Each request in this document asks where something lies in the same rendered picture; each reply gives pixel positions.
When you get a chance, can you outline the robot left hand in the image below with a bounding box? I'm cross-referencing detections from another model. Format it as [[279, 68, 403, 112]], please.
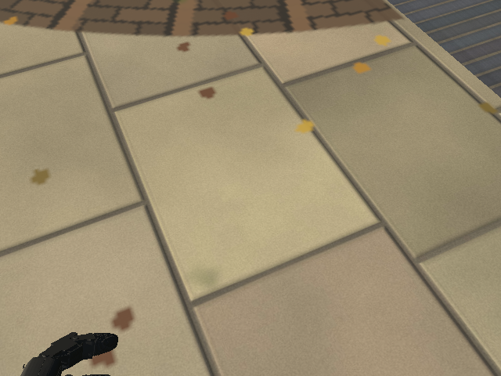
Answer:
[[20, 332, 118, 376]]

